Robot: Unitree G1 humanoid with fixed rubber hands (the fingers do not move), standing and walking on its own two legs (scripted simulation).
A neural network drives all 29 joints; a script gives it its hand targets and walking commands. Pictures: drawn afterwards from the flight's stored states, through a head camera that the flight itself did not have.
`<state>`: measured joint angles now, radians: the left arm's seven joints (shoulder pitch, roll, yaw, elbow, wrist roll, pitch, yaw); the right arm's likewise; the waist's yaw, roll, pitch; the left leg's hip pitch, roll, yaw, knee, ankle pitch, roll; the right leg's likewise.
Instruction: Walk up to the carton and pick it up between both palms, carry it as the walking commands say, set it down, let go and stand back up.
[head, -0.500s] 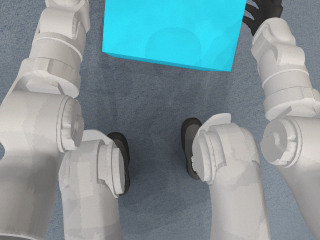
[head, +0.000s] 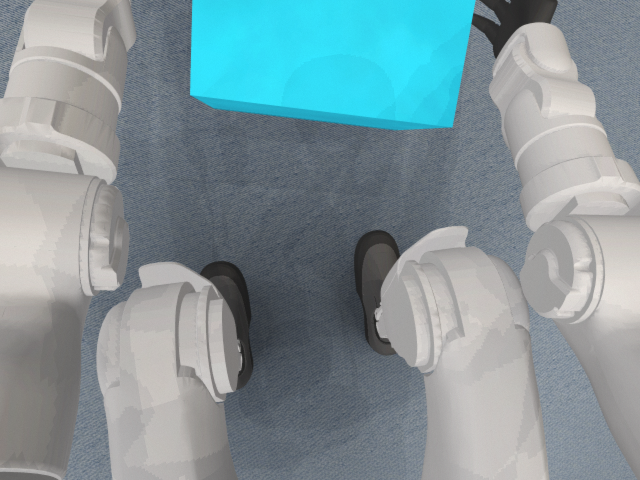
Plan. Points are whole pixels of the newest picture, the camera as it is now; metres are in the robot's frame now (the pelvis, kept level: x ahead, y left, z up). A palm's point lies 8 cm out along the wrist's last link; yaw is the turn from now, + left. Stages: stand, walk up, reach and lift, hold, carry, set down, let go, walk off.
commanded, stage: set down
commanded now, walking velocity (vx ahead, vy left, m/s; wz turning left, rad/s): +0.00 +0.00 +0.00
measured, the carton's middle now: (327, 4) +0.56 -0.05 -0.27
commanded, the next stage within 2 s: let go in 1.72 s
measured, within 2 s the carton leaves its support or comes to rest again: neither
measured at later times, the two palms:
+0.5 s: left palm out of the picture +0.59 +0.17 -0.14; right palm (568, 11) +0.51 -0.25 -0.14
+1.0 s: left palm out of the picture +0.60 +0.19 +0.01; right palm out of the picture +0.51 -0.25 +0.01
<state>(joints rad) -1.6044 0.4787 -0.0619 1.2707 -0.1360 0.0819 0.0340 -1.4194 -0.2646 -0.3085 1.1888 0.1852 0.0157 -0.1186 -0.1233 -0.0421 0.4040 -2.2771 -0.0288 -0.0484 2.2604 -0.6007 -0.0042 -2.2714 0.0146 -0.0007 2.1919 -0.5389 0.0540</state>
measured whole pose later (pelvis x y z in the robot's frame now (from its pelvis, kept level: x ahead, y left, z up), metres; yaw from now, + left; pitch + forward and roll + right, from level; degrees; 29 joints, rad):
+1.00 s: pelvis +0.00 +0.00 +0.11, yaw +0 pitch +46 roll -3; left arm -1.43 0.57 0.04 1.05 -0.14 0.22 -0.08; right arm -1.19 -0.26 -0.35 0.81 0.18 0.21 -0.11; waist -0.14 0.01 0.06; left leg -2.13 -0.01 -0.03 1.87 -0.53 0.00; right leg -2.14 0.01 0.00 1.81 -0.46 0.03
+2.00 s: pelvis +0.07 +0.00 +0.33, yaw +2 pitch +42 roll +0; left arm -0.84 0.30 0.23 0.73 0.10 0.19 -0.02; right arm -0.66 -0.20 -0.33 0.59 -0.02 0.16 0.09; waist -0.11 -0.01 -0.08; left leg -1.35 -0.02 -0.04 0.94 -0.31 -0.01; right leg -1.37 0.00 0.02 0.91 -0.26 0.01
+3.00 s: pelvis +0.13 +0.00 +0.42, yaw +1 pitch -6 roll +0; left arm 0.23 0.21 0.04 0.45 0.00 0.12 -0.06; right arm 0.20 -0.19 -0.03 0.40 -0.02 0.20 0.05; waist 0.00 0.01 0.11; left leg -0.05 -0.01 -0.03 0.44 -0.30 0.00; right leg -0.09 0.01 0.04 0.45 -0.26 0.01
